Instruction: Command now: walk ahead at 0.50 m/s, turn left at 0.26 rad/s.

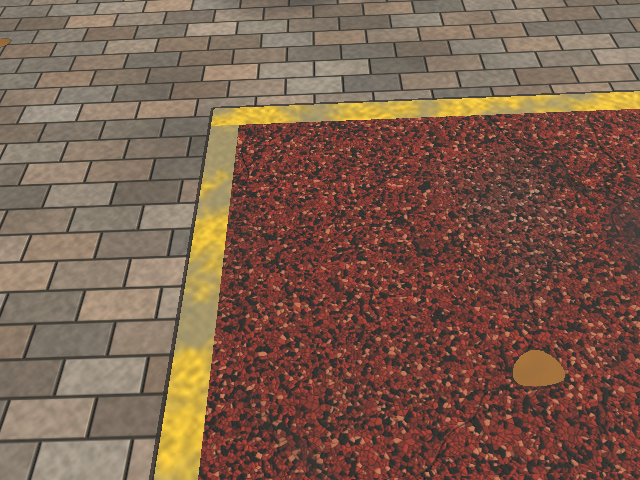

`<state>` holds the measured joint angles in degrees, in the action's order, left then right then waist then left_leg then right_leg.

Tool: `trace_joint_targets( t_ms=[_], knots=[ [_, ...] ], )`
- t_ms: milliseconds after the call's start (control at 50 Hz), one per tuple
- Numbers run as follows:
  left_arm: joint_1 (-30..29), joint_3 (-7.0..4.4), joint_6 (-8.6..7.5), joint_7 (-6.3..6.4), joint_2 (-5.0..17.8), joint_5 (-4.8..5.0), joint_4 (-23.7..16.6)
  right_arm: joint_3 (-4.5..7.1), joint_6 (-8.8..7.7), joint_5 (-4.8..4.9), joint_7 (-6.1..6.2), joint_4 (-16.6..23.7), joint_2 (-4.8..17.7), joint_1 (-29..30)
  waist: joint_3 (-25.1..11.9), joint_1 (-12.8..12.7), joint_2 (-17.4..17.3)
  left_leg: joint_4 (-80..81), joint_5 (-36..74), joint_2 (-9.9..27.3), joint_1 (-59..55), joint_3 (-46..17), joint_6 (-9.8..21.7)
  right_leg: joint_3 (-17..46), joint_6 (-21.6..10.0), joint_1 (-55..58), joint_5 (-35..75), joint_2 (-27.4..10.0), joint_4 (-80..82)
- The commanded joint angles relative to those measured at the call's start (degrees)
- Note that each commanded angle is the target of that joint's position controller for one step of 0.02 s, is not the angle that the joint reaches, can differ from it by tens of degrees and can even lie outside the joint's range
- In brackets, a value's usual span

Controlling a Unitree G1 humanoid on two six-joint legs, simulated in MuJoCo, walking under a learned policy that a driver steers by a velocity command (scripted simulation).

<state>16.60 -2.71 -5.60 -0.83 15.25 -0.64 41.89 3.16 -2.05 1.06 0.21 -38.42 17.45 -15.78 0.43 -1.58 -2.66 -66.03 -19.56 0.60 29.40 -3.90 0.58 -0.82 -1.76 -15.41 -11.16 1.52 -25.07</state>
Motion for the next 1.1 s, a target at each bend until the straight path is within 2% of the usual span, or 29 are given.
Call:
trace_joint_targets(
  t_ms=[20,80,120,200,240,260,280,300,320,340,360,400,440,500,600,700,740,760,780,800,820,840,860,880,900,920,960,1020,1100],
  knots=[
    [0.82,-1.84,-0.98,0.15,7.57,0.7,-1.5,0.44,-0.97,-0.47,-0.31,4.95,2.11,2.32,-0.24,0.39,8.89,6.87,2.56,3.85,9.93,-1.19,-0.29,15.92,-10.86,8.87,6.43,-14.7,14.2],
    [1.63,-2.25,-0.44,0.31,9.5,1.28,0.01,-0.57,-1.72,-0.86,-0.81,5.99,0.52,7.59,0.57,-0.99,7.36,18.39,9.97,4.58,8.6,0.72,-0.81,12.1,-11.01,8.61,10.57,-14.15,15.65],
    [2.77,-2.27,0.16,0.37,10.23,1.83,1.04,-0.86,-2.39,-0.64,-1.21,6.58,0.06,11.4,1.37,-2.06,7.34,25.89,14.8,3.34,4.98,2.01,-1.26,9.94,-10.26,7.27,11.81,-12.68,15.41],
    [6.61,-2.54,1.31,0.54,11.52,2.42,3.08,-0.42,-3.44,0.05,-2.12,7.86,1.4,16.76,2.06,-3.31,7.61,34.19,17.72,0.86,-0.01,2.44,-1.35,11.68,-9.32,8.88,11.93,-13.81,12.91],
    [6.69,-2.8,1.89,0.85,12.17,2.55,3.53,0.27,-3.94,0.16,-2.33,7.86,2.87,15.89,1.51,-1.58,8.28,37.63,16.17,0.37,-4.11,1.97,-0.17,13.61,-8.08,10.19,11.92,-14.78,10.42],
    [5.99,-2.84,2.13,0.99,12.34,2.6,3.56,0.82,-4.1,0.08,-2.19,7.05,3.72,13.11,0.31,0.59,8.17,39.99,16.49,-0.08,-9.42,2.53,0.8,13.13,-7.06,9.47,14.2,-14.18,7.64],
    [5.98,-2.51,2.12,1.03,11.38,2.36,3.48,1.94,-4.09,-0.32,-1.67,5.34,5.6,7.61,-3.06,3.33,7.46,41.23,16.02,-0.45,-18.82,3.09,2.17,11.41,-5.64,7.46,19.02,-11.6,1.46],
    [4.81,-1.47,1.8,0.92,8.63,1.58,2.4,3.1,-4.01,-1.31,-0.95,4.06,8.57,-0.93,-9.63,7.69,5.31,39.4,16.26,6.01,-32.6,-2.4,5.1,9.07,-3.48,0.3,14.11,-8.46,-11.29],
    [8.61,0.34,1.02,1.04,2.58,0.84,0.43,4.32,-3.24,-2.52,-0.31,3.39,13.9,-7.82,-18.38,8.1,-8.01,39.71,14.34,20.74,-52.12,-21.45,11.44,3.26,0.52,-18.4,-8.92,-1.05,-31.89],
    [10.35,-0.01,0.4,1.1,4.85,2.51,0.27,3.85,-2.78,-2.03,-0.6,2.31,11.53,-9.33,-20.91,7.98,-13.43,46.1,3.21,24.8,-51.68,-35.77,16.01,6.99,1.17,-27.0,-23.06,-0.64,-42.56],
    [6.53,-1.44,0.61,1.13,9.35,3.5,0.14,2.73,-2.76,-1.22,-0.64,2.01,7.62,-6.45,-12.22,7.79,-7.79,47.82,-1.07,22.28,-45.06,-29.24,14.07,8.13,1.15,-30.66,-19.06,-3.7,-46.76],
    [1.96,-1.73,1.45,1.14,8.65,2.66,-0.56,1.36,-2.95,-1.1,-0.93,1.75,3.33,0.1,-3.72,4.96,-4.14,51.47,3.96,17.26,-32.44,-16.77,11.46,6.41,1.47,-28.83,-11.0,-6.96,-44.67],
    [2.42,-1.78,2.83,0.93,6.48,2.36,-0.53,1.25,-3.61,-1.67,-1.08,1.07,2.13,3.88,-0.21,1.91,-4.94,55.42,10.76,14.96,-23.85,-9.22,10.46,6.74,2.08,-23.75,-6.84,-8.79,-41.71],
    [0.54,-1.47,3.94,0.76,4.42,2.03,-1.95,2.16,-4.66,-1.74,-0.73,-0.5,3.71,4.7,1.34,0.71,-2.32,58.16,19.37,15.22,-21.13,-2.14,11.23,6.72,3.25,-24.08,-2.02,-9.21,-37.96],
    [-7.58,-0.63,3.53,-0.98,3.06,1.8,-4.82,3.15,-4.27,-1.32,0.14,-2.85,6.85,3.03,2.89,3.07,-0.37,58.69,22.39,13.74,-22.52,7.9,9.47,3.81,2.42,-21.71,11.81,-8.49,-21.19],
    [-14.69,-0.95,3.9,-2.35,4.63,1.78,-8.68,4.28,-2.85,0.28,0.23,-5.25,9.76,-0.44,4.89,4.79,0.16,55.79,24.07,16.42,-30.26,11.55,7.3,0.47,-0.84,-21.7,7.65,-7.21,-12.98],
    [-13.39,-1.79,4.2,-2.52,6.17,1.53,-9.46,4.77,-2.03,0.76,0.34,-5.56,11.45,-0.41,2.73,3.05,-1.17,49.0,39.52,16.45,-32.74,13.48,6.04,-2.71,-3.04,-16.88,1.65,-4.14,-11.95],
    [-8.82,-2.81,4.42,-2.4,7.76,1.5,-8.69,4.91,-1.53,1.03,0.43,-5.51,12.1,0.01,-0.51,0.1,-1.49,41.13,48.66,15.52,-32.49,15.0,5.08,-4.75,-4.49,-9.98,-0.03,-1.49,-11.03],
    [0.4,-4.61,4.66,-1.9,10.59,1.74,-6.19,4.46,-1.15,1.09,0.59,-5.32,11.13,0.2,-5.39,-4.78,-0.29,28.84,51.6,13.19,-28.23,17.03,3.28,-5.82,-6.47,3.11,2.35,1.73,-8.31],
    [9.85,-6.66,5.26,-0.71,15.8,2.17,-4.07,3.21,-1.39,-0.55,0.78,-4.29,8.3,-1.39,-10.85,-8.02,6.65,10.37,34.18,10.49,-14.08,17.5,0.28,5.58,-9.92,20.6,4.01,-4.21,-7.3],
    [6.75,-7.06,4.53,-0.61,22.13,2.51,-5.2,0.5,-2.86,-2.53,0.06,-0.71,0.37,-6.58,-16.77,-0.33,21.05,-8.96,-14.63,-1.43,10.05,10.12,-3.19,39.87,-21.22,36.39,-9.43,-18.15,0.9],
    [7.96,-5.51,3.53,-1.04,16.45,2.2,-6.97,1.28,-4.69,-0.22,-0.53,-0.61,5.8,0.28,-20.94,-5.44,12.38,-13.62,-14.42,-0.83,15.58,-1.27,-2.03,48.08,-21.08,37.29,-16.17,-20.4,8.82],
    [6.12,-4.54,2.61,-1.21,13.46,1.65,-6.23,1.9,-5.56,1.61,-0.79,0.86,8.23,5.18,-12.38,-5.55,9.55,-12.33,-8.68,1.38,19.48,-0.84,-0.59,40.35,-18.2,31.59,-11.93,-19.09,9.45],
    [2.98,-4.05,2.22,-1.11,12.08,1.67,-6.41,1.54,-6.03,0.73,-0.34,0.68,7.25,5.69,-8.22,-3.07,5.13,-7.61,-3.75,3.86,17.18,-0.88,0.05,33.97,-16.35,23.73,-5.92,-16.73,8.81],
    [-0.78,-3.48,2.25,-0.9,10.28,1.51,-7.01,1.78,-6.02,-0.87,0.11,0.05,7.35,5.41,-5.3,-0.68,4.04,-2.64,-0.86,5.48,13.1,-0.96,-0.31,28.4,-15.05,16.28,1.16,-14.53,8.84],
    [-3.24,-2.71,2.2,-0.55,8.3,0.63,-7.81,1.97,-5.37,-1.06,-0.05,-0.9,7.41,3.2,-4.94,1.51,5.34,-0.39,1.67,7.1,8.83,-1.12,-0.47,24.25,-14.37,11.71,6.36,-13.47,9.88],
    [-4.06,-2.28,1.68,-0.23,7.38,0.3,-7.37,1.72,-3.93,-1.12,-0.4,-2.49,5.9,0.87,-4.69,2.55,5.8,2.66,4.12,7.48,5.51,0.47,-1.66,19.44,-14.6,7.48,14.56,-12.73,11.86],
    [-1.77,-2.45,0.83,0.25,8.89,0.34,-5.02,0.97,-2.61,-1.06,-0.27,-1.98,3.97,4.3,-1.72,1.49,5.15,9.68,12.25,7.89,8.12,1.21,-3.09,12.82,-13.75,5.78,19.49,-12.01,14.56],
    [-0.45,-2.13,0.52,0.68,9.01,0.25,-2.81,0.36,-2.9,-0.29,-1.11,-1.34,2.88,9.56,1.04,-1.09,5.56,23.15,26.9,6.54,7.71,2.11,-2.12,5.76,-10.09,7.1,15.02,-10.04,16.83]
  ],
)
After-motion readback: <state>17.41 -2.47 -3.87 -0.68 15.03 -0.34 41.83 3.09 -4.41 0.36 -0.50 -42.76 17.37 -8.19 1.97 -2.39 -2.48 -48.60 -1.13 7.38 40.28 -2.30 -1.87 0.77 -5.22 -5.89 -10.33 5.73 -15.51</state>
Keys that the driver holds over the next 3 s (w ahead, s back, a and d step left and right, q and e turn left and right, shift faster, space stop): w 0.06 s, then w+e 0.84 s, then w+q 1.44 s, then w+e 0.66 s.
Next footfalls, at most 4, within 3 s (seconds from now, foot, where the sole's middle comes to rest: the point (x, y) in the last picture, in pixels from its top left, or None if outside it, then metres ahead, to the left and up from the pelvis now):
0.30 left None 0.31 0.15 -0.78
0.80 right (447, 469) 0.52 -0.18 -0.78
1.36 left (400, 315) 0.89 -0.11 -0.78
1.82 right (489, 244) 1.12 -0.36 -0.78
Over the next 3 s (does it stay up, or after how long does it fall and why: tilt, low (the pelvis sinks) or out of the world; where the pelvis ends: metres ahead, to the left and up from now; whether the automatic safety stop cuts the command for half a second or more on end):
stays up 1.61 -0.11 -0.01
